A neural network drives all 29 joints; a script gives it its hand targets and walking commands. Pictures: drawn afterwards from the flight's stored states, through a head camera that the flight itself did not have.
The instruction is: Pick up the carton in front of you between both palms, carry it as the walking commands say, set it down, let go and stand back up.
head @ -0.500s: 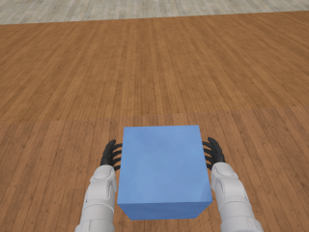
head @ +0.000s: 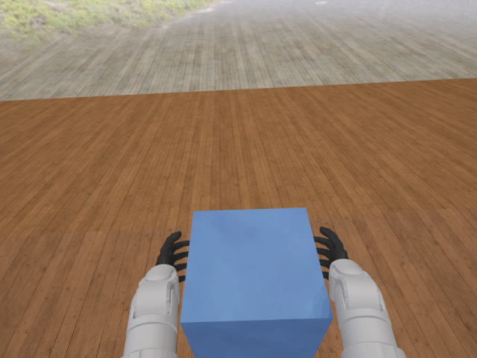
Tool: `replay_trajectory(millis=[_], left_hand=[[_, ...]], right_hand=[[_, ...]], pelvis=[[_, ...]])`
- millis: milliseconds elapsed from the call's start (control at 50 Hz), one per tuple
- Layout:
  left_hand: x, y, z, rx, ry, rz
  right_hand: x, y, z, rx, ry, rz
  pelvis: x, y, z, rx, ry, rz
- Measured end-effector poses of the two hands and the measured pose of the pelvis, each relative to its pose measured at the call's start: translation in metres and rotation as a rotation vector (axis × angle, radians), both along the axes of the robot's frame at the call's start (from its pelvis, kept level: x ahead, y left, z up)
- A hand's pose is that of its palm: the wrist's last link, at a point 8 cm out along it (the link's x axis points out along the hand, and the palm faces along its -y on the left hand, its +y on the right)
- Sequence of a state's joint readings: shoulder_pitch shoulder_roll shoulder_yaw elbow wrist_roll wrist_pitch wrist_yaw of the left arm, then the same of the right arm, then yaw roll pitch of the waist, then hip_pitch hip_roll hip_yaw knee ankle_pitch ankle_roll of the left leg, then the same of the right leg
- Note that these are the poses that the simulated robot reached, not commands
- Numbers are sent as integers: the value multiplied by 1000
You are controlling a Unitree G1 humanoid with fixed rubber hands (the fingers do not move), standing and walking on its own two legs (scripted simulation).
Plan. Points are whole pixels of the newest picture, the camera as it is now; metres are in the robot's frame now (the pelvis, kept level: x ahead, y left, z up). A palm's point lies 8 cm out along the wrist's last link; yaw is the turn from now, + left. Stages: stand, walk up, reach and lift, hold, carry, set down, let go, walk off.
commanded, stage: reach and lift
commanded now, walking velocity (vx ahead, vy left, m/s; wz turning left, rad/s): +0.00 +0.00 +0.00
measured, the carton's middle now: (252, 291) +0.29 +0.00 -0.05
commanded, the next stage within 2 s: hold in 0.78 s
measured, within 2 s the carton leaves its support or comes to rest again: neither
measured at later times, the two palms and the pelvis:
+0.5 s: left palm (166, 264) +0.30 +0.15 +0.04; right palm (337, 259) +0.30 -0.15 +0.04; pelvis +0.01 +0.00 +0.01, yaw +0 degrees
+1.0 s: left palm (163, 260) +0.30 +0.15 +0.06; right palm (341, 254) +0.30 -0.15 +0.06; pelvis +0.01 +0.00 +0.01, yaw +0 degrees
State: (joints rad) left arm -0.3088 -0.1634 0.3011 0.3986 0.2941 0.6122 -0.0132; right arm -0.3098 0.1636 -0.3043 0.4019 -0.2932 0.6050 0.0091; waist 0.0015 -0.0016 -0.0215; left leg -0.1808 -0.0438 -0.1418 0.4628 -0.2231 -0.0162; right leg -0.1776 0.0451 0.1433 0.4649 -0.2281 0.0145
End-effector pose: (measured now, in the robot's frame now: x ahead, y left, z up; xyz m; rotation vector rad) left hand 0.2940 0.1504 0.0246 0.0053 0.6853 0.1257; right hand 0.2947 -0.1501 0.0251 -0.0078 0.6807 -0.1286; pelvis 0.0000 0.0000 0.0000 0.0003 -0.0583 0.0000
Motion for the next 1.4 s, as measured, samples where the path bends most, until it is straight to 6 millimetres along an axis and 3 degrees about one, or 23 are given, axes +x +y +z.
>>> replay_trajectory(millis=[180, 680, 960, 1220, 1400], left_hand=[[3, 1, 5, -4, -15, 5], [9, 0, 16, 26, -11, -17], [4, 1, 34, 17, -45, -9], [0, 1, 33, 8, -27, -2], [19, -2, 44, 4, -88, 1]], right_hand=[[3, 0, 5, 5, -15, -4], [9, 0, 16, -25, -11, 17], [4, 0, 35, -17, -45, 11], [0, 0, 33, -7, -27, 3], [18, -2, 44, 0, -87, -9]], pelvis=[[-3, 0, 1, 0, -8, -1], [18, 1, 7, 0, -21, -1], [14, 0, 8, 0, -54, 0], [4, 1, 6, 0, -69, -1], [20, -1, -3, 5, 52, -14]])
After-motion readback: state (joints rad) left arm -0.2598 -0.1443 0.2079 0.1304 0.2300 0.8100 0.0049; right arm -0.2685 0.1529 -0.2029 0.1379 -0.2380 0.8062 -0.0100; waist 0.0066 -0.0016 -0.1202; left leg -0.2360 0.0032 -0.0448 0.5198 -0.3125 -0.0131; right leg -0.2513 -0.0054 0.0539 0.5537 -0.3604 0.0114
